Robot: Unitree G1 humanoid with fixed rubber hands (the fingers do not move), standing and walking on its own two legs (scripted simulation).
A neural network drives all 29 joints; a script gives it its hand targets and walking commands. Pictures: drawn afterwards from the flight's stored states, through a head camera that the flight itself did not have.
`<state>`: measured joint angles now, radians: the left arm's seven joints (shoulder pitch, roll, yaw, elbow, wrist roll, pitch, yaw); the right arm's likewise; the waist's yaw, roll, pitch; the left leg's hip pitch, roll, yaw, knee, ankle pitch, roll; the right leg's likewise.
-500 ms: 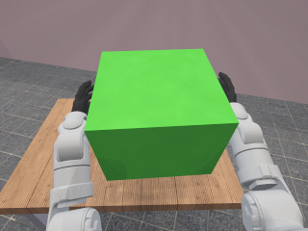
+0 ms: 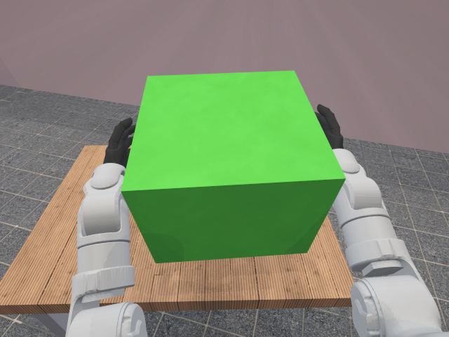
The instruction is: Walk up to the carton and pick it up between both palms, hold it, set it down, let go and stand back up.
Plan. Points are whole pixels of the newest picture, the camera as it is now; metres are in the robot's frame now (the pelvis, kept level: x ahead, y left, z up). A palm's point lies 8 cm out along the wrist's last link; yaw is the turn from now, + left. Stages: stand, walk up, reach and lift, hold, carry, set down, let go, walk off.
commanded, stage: hold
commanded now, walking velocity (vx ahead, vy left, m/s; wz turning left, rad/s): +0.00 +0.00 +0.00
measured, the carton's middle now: (226, 164) +0.37 -0.01 +0.17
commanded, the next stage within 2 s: set down in 0.60 s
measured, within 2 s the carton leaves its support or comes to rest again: neither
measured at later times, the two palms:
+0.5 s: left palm (121, 163) +0.36 +0.17 +0.18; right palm (329, 151) +0.36 -0.19 +0.19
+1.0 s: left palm (102, 165) +0.36 +0.20 +0.18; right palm (310, 158) +0.37 -0.16 +0.17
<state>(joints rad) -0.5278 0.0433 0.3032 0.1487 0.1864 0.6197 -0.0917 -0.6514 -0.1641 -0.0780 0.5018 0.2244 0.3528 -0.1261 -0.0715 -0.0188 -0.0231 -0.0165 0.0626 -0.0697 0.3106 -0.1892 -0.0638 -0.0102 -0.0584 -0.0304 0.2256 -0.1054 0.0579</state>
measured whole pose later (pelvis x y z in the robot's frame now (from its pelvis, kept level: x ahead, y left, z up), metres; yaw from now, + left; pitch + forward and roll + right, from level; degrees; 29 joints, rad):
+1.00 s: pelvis +0.00 +0.01 +0.00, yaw +1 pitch -8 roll -1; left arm -0.57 0.04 0.34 0.24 0.25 0.40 -0.17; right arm -0.58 -0.08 -0.18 0.57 0.05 0.07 -0.08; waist -0.02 -0.05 0.04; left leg 0.02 0.04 -0.08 0.29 -0.18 -0.05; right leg 0.03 -0.08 -0.04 0.22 -0.11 0.07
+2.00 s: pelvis +0.00 +0.00 +0.00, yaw +1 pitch -2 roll -1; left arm -0.62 0.05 0.34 0.62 0.20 0.14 -0.12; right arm -0.58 -0.06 -0.28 0.74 -0.08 -0.08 -0.06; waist -0.01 -0.02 0.06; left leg -0.08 0.05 -0.05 0.26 -0.15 -0.05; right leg -0.07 -0.07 -0.05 0.19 -0.08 0.06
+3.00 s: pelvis +0.01 +0.01 +0.00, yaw +1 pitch +9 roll -1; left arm -0.68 0.15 0.22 1.23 0.04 -0.37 -0.04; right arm -0.59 -0.04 -0.32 1.04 -0.15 -0.37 -0.10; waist -0.03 0.01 -0.05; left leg -0.34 0.05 -0.04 0.36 -0.18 -0.05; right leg -0.31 -0.07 -0.05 0.24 -0.09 0.06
